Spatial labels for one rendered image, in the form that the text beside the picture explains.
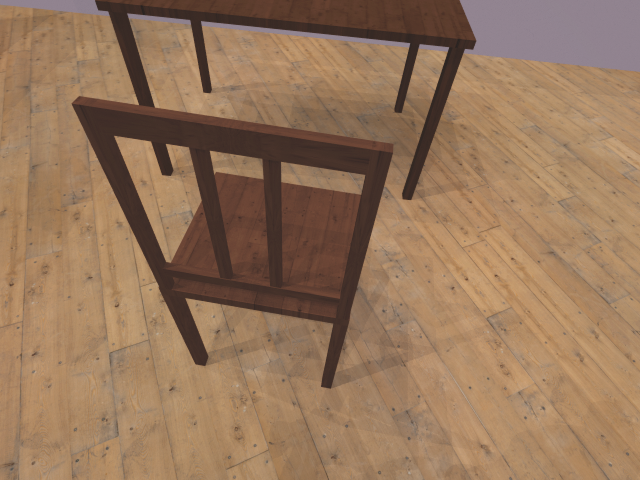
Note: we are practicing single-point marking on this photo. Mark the chair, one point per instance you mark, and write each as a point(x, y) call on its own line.
point(258, 244)

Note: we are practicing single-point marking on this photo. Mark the table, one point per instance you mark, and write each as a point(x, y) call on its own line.
point(428, 22)

